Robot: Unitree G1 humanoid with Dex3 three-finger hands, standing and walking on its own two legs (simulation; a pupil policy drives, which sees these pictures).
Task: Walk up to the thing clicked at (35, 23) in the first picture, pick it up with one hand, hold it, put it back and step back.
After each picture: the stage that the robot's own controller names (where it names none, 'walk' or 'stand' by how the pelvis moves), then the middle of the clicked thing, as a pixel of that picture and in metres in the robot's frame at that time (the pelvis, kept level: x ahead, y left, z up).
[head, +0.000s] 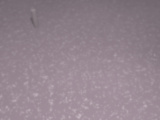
stand; (35, 18) +1.84 +0.56 -0.65
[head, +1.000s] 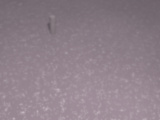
walk; (52, 25) +1.74 +0.24 -0.63
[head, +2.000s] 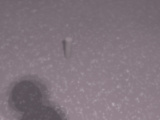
walk; (68, 48) +1.15 +0.06 -0.64
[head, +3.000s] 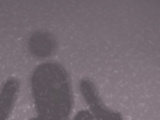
walk; (57, 93) +0.70 +0.11 -0.65
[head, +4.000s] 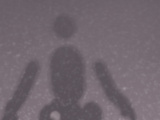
walk; out of the picture +0.47 +0.14 -0.64
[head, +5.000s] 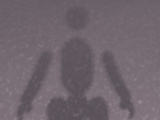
stand; out of the picture +0.37 +0.10 -0.64
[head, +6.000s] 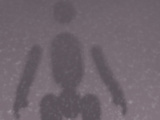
stand; out of the picture +0.33 +0.13 -0.66
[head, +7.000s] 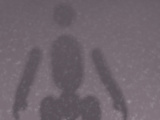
stand; out of the picture +0.35 +0.13 -0.66
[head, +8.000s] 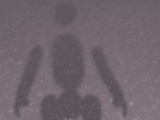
stand; out of the picture +0.34 +0.12 -0.66
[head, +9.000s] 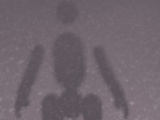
stand; out of the picture +0.34 +0.12 -0.66
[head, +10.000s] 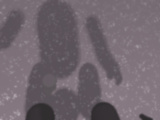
go down; (49, 85) +0.40 +0.10 -0.40
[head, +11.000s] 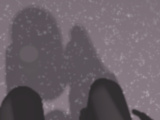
go down; (30, 63) +0.44 +0.13 -0.25
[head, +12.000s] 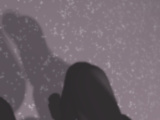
close in; out of the picture +0.43 +0.18 -0.18
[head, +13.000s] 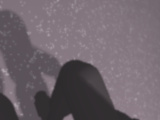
close; out of the picture +0.45 +0.18 -0.18
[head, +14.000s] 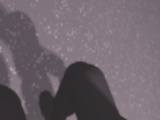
lift; out of the picture +0.59 +0.15 -0.29
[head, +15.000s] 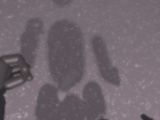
hold; (66, 84) +0.56 +0.04 -0.57
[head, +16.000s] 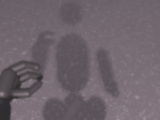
hold; (70, 114) +0.52 +0.04 -0.70
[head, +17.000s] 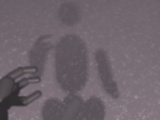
go down; (69, 114) +0.53 +0.05 -0.70
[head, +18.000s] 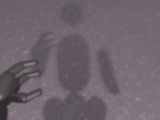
stand; (70, 113) +0.53 +0.04 -0.70
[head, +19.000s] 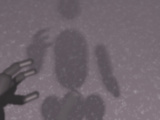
go down; (67, 107) +0.54 +0.05 -0.69
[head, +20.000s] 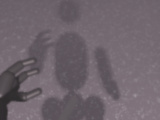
stand; (67, 111) +0.54 +0.05 -0.70
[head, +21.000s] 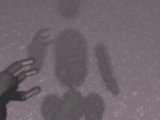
stand; (66, 108) +0.54 +0.06 -0.70
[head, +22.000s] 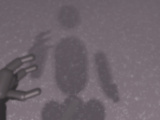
stand; (68, 114) +0.54 +0.05 -0.70
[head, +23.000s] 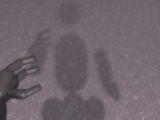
stand; (67, 113) +0.54 +0.06 -0.70
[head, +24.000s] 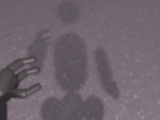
stand; (67, 111) +0.54 +0.06 -0.70
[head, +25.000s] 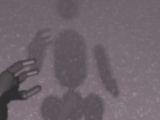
stand; (66, 110) +0.54 +0.06 -0.70
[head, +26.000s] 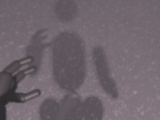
close; (66, 108) +0.54 +0.05 -0.68
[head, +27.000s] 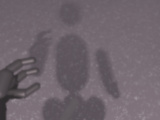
close; (68, 113) +0.54 +0.05 -0.70
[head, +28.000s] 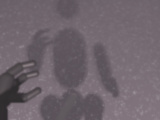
close; (66, 108) +0.54 +0.05 -0.69
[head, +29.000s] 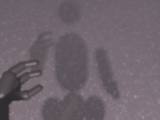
close; (68, 112) +0.54 +0.06 -0.70
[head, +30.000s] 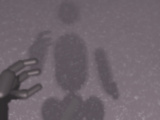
close; (68, 113) +0.53 +0.05 -0.70
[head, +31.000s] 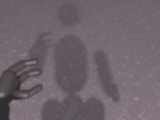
close; (68, 115) +0.53 +0.05 -0.70
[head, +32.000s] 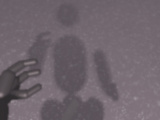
close; (68, 115) +0.53 +0.05 -0.70
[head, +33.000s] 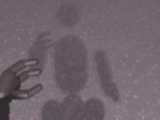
close; (68, 113) +0.54 +0.05 -0.70
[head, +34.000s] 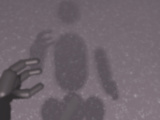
close; (68, 112) +0.54 +0.04 -0.70
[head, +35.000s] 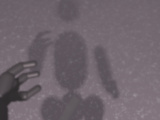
close; (68, 112) +0.53 +0.05 -0.70
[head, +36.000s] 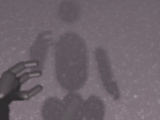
close; (69, 113) +0.53 +0.05 -0.70
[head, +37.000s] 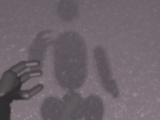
close; (68, 111) +0.53 +0.04 -0.70
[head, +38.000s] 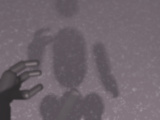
close; (67, 106) +0.54 +0.04 -0.69
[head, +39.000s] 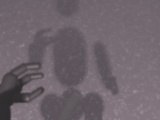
close; (68, 108) +0.53 +0.04 -0.70
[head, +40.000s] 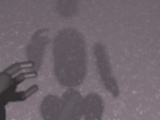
close; (68, 109) +0.53 +0.04 -0.70
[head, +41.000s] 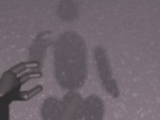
close; (69, 112) +0.53 +0.04 -0.70
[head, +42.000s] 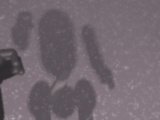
crouch; (59, 86) +0.55 +0.04 -0.63
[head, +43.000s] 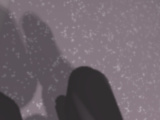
lower; out of the picture +0.60 +0.12 -0.28
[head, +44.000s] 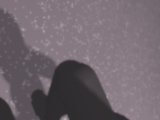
lower; out of the picture +0.60 +0.17 -0.28
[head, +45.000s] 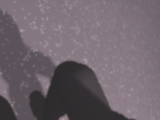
lower; out of the picture +0.60 +0.17 -0.28
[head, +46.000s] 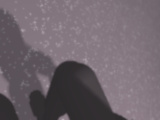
lower; out of the picture +0.60 +0.17 -0.29
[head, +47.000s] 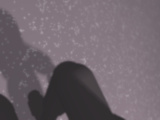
hold; out of the picture +0.60 +0.17 -0.30
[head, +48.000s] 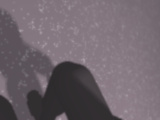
hold; out of the picture +0.60 +0.16 -0.30
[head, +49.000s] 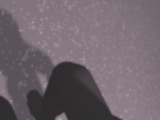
hold; out of the picture +0.60 +0.16 -0.31
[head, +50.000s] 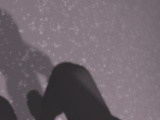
hold; out of the picture +0.60 +0.15 -0.31
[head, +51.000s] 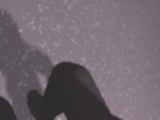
hold; out of the picture +0.60 +0.15 -0.31
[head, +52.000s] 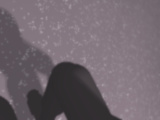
hold; out of the picture +0.59 +0.15 -0.31
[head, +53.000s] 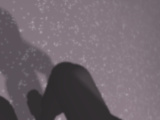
hold; out of the picture +0.59 +0.15 -0.31
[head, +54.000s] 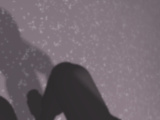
hold; out of the picture +0.59 +0.14 -0.31
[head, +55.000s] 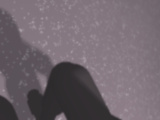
hold; out of the picture +0.59 +0.14 -0.31
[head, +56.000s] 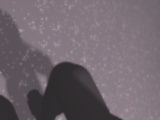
hold; out of the picture +0.59 +0.14 -0.31
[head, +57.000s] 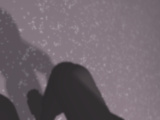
hold; out of the picture +0.59 +0.14 -0.31
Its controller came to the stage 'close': yes
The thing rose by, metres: 0.00
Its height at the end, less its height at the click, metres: -0.09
